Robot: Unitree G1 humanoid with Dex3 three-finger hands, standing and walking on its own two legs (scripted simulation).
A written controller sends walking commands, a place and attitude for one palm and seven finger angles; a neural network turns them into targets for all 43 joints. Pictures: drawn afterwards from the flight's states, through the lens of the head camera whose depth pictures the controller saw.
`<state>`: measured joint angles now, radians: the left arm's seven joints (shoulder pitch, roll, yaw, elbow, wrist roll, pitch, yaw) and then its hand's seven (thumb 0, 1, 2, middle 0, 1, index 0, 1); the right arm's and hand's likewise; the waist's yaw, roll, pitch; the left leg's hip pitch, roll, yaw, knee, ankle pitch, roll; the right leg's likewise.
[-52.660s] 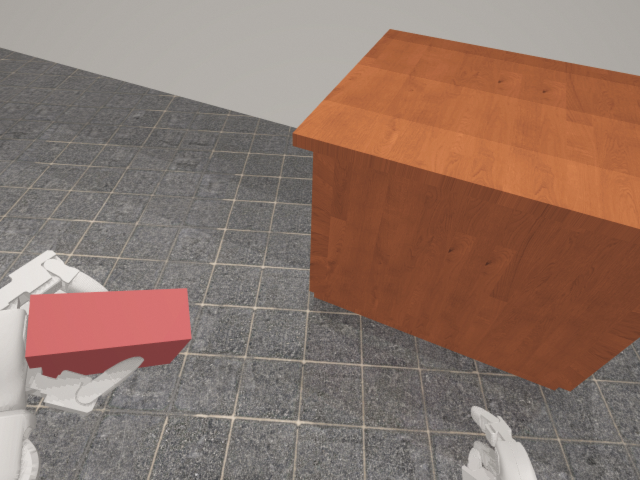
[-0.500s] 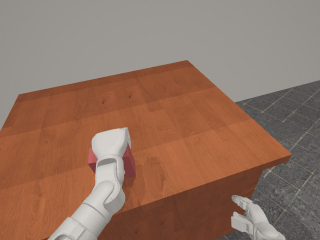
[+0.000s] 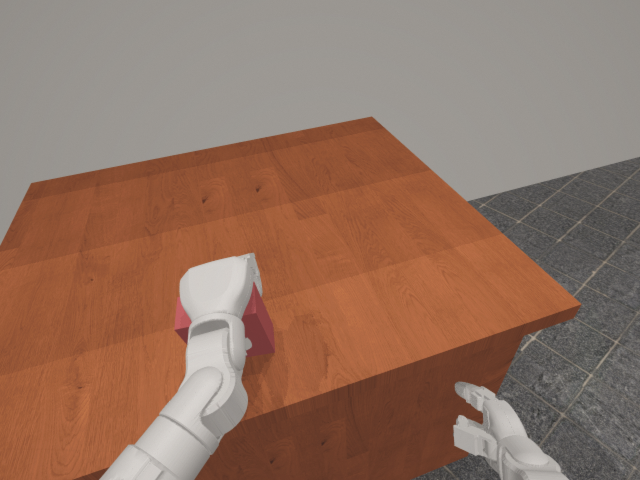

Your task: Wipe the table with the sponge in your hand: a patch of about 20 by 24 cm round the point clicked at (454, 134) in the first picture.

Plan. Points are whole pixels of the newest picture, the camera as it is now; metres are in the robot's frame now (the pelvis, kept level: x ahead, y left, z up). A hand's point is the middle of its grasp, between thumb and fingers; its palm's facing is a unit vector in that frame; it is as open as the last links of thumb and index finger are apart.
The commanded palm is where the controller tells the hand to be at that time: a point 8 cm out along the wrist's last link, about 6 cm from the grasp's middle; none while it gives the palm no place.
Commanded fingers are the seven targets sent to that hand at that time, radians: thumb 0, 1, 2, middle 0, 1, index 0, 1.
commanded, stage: slide back across to the middle lane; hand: left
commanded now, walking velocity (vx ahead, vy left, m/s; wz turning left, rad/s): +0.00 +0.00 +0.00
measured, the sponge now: (233, 333) +0.31 +0.17 +0.03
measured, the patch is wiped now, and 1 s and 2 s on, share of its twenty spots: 1.00 1.00 1.00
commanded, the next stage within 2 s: wipe forward along the middle lane in 0.52 s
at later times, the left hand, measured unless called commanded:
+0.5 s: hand (195, 321) +0.28 +0.20 +0.09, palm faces +0.11 -0.18 -0.98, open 9.3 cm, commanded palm +0.24 +0.21 +0.14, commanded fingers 0.00 0.10 1.30 -1.20 -1.60 -1.20 -1.60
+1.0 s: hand (172, 311) +0.30 +0.24 +0.08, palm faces +0.01 -0.09 -1.00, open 9.3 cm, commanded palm +0.27 +0.24 +0.12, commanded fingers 0.00 0.10 1.30 -1.20 -1.60 -1.20 -1.60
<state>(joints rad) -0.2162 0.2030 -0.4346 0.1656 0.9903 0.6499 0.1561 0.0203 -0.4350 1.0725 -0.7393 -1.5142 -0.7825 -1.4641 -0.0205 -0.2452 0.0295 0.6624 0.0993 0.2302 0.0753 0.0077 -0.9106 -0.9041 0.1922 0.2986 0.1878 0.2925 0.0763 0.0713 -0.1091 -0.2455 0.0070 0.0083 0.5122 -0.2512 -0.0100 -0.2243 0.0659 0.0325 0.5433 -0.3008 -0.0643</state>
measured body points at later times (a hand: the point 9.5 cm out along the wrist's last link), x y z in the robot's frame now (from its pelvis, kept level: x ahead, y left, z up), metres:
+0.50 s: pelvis +0.00 +0.00 +0.00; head -0.04 -0.04 +0.45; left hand +0.27 +0.21 +0.14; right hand +0.25 -0.21 -0.06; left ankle +0.01 +0.13 -0.73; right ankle -0.01 -0.08 -0.73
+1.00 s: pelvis +0.00 +0.00 +0.00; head -0.03 -0.04 +0.45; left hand +0.29 +0.24 +0.14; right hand +0.24 -0.21 -0.08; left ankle +0.01 +0.13 -0.73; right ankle -0.01 -0.08 -0.73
